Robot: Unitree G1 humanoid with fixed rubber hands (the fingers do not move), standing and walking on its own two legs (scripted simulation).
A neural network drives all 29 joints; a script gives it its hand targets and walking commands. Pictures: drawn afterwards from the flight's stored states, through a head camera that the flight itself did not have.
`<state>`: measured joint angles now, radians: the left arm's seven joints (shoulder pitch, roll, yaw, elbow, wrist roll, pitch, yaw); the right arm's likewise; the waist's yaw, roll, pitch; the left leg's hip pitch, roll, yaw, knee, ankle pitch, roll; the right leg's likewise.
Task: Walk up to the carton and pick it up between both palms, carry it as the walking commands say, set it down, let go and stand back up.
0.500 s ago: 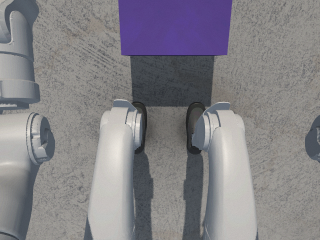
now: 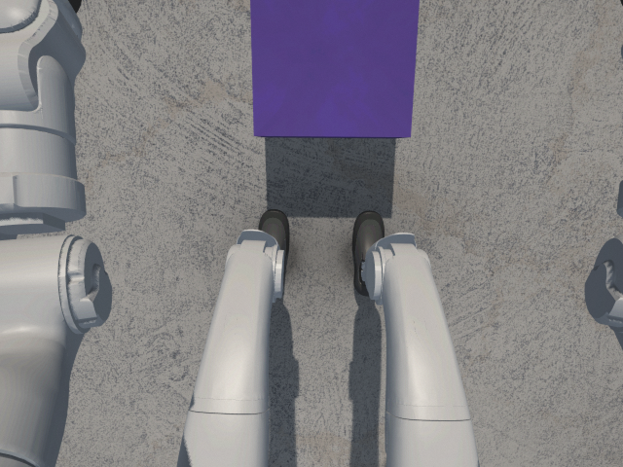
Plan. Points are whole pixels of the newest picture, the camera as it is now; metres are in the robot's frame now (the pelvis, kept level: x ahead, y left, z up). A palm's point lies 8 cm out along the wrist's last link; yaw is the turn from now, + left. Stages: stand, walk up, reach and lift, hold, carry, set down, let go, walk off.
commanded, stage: set down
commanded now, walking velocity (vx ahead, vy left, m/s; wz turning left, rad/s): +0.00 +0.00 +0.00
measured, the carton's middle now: (332, 60) +0.56 +0.00 -0.57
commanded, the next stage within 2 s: let go in 0.14 s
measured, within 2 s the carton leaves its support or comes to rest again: neither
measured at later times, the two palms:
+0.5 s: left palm (16, 124) +0.41 +0.26 -0.07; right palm out of the picture +0.43 -0.23 -0.07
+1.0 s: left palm out of the picture +0.29 +0.24 +0.05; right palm out of the picture +0.29 -0.22 +0.05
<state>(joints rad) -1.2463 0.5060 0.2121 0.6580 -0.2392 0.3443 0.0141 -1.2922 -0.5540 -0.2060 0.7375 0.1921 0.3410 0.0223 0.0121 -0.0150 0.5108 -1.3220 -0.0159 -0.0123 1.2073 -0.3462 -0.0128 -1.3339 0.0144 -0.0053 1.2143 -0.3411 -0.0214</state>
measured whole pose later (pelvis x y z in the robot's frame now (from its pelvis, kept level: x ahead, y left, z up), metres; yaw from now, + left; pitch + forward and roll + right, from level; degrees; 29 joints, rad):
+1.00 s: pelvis +0.11 +0.01 +0.12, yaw +0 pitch +2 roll +0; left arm 0.16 0.20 0.07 0.45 0.02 0.06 -0.06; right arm 0.17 -0.19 -0.08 0.44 -0.03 0.07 0.06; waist 0.00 0.00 0.10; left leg -0.30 -0.01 -0.02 0.57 -0.30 0.00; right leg -0.30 0.02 0.00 0.55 -0.29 -0.01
